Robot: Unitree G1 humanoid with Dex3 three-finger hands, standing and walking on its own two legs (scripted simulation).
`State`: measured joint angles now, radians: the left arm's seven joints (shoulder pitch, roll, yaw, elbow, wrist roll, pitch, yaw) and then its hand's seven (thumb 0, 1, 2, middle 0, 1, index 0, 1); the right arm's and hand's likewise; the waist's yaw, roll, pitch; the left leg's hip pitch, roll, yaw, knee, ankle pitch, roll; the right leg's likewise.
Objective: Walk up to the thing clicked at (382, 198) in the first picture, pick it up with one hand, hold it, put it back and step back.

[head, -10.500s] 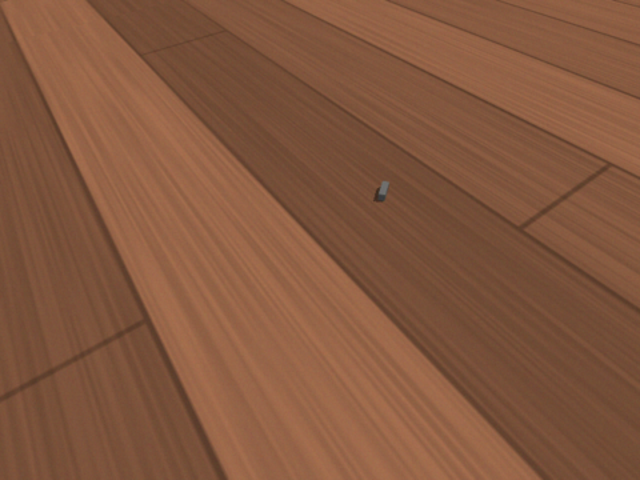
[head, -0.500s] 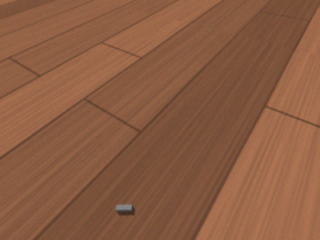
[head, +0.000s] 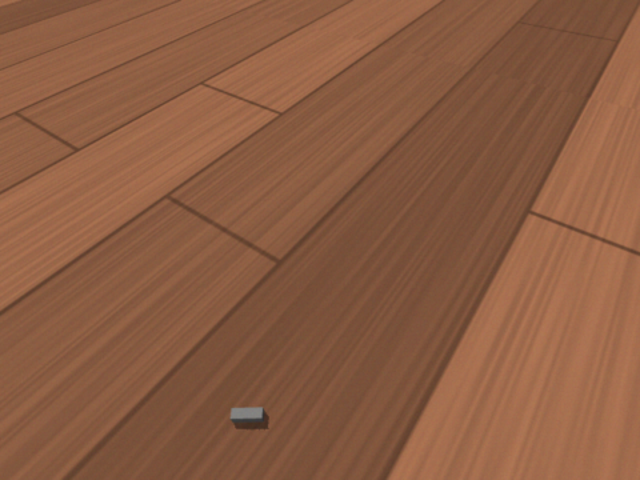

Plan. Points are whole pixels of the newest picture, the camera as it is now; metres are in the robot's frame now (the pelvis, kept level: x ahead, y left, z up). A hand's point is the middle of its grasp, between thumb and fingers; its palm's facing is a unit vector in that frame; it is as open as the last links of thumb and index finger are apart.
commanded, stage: stand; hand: left
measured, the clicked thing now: (247, 414) +0.44 +0.28 -0.76
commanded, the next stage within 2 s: walk up in 1.96 s
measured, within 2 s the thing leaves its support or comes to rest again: neither
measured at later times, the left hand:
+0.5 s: hand out of the picture +0.07 +0.26 -0.16, palm faces -0.03 -0.93 -0.35, open 7.4 cm
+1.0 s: hand out of the picture +0.07 +0.26 -0.16, palm faces -0.03 -0.94 -0.35, open 7.4 cm
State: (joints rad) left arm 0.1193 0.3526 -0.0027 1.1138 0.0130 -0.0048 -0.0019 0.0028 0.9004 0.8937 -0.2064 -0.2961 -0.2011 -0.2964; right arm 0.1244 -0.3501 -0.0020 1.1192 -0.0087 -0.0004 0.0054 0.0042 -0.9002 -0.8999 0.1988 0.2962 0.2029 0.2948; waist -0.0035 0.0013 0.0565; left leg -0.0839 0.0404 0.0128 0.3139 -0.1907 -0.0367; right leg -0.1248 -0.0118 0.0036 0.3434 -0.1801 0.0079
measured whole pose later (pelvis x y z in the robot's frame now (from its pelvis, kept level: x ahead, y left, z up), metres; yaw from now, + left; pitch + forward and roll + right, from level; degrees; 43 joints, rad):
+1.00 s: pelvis +0.00 +0.00 +0.00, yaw +0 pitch -2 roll +0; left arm 0.12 0.35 0.00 1.11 0.01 0.00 0.00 0.00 0.90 0.89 -0.21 -0.30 -0.20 -0.30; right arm 0.12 -0.35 0.00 1.11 -0.01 0.00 0.00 0.00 -0.90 -0.90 0.20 0.30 0.20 0.29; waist 0.00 0.00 0.06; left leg -0.08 0.04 0.02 0.32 -0.20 -0.03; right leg -0.12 -0.02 0.01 0.34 -0.18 0.01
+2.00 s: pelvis +0.00 +0.01 +0.00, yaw +0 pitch -2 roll +0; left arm 0.13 0.35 0.00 1.10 0.02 -0.01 0.00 0.00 0.90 0.89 -0.21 -0.30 -0.20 -0.30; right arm 0.13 -0.35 -0.01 1.10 -0.01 0.00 0.01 0.00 -0.90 -0.90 0.20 0.30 0.20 0.29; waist 0.00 0.01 0.05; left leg -0.09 0.04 0.02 0.33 -0.21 -0.03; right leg -0.12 -0.02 0.01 0.35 -0.19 0.02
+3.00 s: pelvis +0.02 +0.02 -0.01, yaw -2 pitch -4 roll +1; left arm 0.17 0.37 0.00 1.04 0.02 -0.02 0.02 0.00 0.90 0.89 -0.21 -0.30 -0.20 -0.30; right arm 0.13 -0.36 -0.06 1.01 -0.01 0.04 0.03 0.00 -0.90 -0.90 0.20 0.30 0.20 0.29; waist 0.00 0.01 0.08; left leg -0.08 0.01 0.06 0.44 -0.30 0.00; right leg -0.14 -0.04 0.05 0.48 -0.28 0.04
